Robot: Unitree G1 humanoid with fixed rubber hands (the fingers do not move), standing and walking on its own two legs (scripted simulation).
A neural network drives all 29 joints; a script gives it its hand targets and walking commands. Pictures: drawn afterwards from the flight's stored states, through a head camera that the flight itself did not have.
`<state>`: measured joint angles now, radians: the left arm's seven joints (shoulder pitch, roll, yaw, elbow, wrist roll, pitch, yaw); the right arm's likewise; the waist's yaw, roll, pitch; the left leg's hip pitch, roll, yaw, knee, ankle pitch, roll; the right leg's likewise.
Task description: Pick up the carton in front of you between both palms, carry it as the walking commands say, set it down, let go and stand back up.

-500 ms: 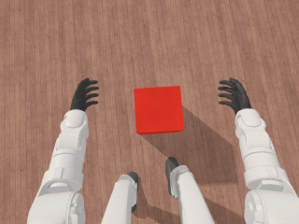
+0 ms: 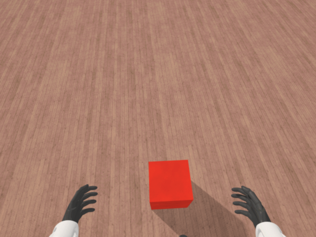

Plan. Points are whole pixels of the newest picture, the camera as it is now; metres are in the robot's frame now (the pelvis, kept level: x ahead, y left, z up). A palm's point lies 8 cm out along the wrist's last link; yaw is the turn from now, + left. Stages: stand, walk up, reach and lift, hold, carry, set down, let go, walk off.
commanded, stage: let go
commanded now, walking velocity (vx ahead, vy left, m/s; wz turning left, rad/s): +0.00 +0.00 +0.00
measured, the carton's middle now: (168, 185) +0.40 -0.05 -0.64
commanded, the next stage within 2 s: stand in 0.52 s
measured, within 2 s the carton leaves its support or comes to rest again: neither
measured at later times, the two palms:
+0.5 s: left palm (68, 230) +0.17 +0.23 -0.06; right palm (264, 222) +0.17 -0.24 -0.06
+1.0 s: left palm out of the picture +0.15 +0.29 -0.08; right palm (284, 234) +0.14 -0.29 -0.09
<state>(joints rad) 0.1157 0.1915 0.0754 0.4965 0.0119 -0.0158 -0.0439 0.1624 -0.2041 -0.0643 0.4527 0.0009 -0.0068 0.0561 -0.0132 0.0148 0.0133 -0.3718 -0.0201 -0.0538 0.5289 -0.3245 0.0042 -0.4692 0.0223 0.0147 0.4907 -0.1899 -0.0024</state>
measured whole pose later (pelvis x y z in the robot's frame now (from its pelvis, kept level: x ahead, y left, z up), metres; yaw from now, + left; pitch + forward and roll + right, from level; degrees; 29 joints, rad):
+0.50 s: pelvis +0.01 +0.00 +0.00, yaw +1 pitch -5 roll -1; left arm 0.21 0.20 0.04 0.44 0.02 0.12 -0.06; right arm 0.23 -0.22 -0.04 0.39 -0.02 0.17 0.05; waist 0.00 0.03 0.12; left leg -0.03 0.00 -0.07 0.46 -0.34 0.00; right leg -0.13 0.04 0.00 0.44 -0.22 -0.01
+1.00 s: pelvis +0.02 -0.01 +0.00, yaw +1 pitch +0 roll +0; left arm 0.15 0.33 0.04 0.81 0.04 0.00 0.02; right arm 0.22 -0.35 -0.03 0.72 -0.04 0.02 -0.03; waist 0.00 0.03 0.01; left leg -0.11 -0.01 -0.07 0.49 -0.37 0.00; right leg -0.23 0.02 0.00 0.51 -0.27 -0.01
